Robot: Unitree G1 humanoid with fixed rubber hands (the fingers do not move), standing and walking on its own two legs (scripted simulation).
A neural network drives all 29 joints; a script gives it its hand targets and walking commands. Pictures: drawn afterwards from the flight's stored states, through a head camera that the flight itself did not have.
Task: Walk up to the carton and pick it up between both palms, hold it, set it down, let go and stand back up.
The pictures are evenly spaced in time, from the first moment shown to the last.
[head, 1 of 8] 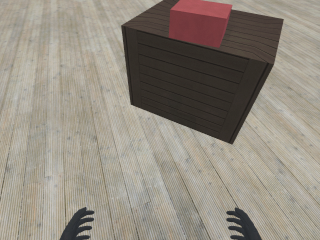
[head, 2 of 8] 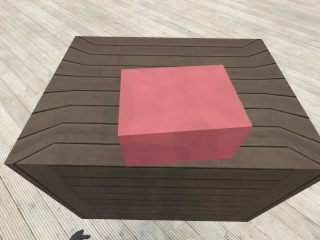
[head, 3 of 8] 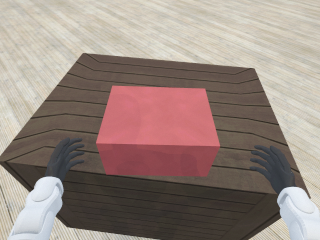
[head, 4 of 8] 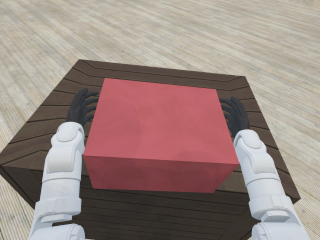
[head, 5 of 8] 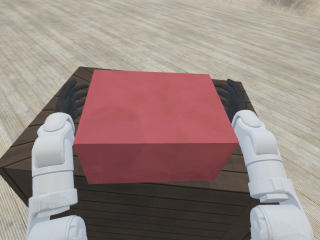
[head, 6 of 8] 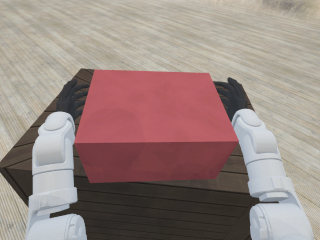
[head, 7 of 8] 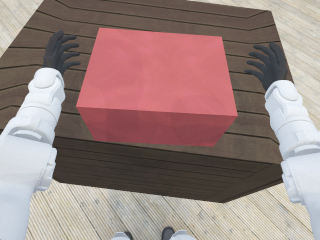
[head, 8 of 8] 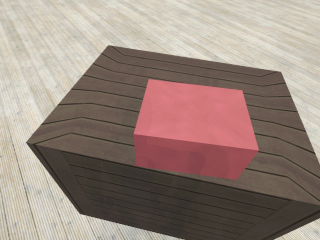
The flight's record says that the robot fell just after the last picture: no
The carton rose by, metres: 0.16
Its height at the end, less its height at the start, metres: +0.00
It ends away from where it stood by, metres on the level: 0.02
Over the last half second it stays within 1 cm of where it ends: yes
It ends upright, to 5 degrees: yes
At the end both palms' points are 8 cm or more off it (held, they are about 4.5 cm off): yes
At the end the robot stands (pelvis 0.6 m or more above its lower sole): yes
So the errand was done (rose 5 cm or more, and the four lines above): yes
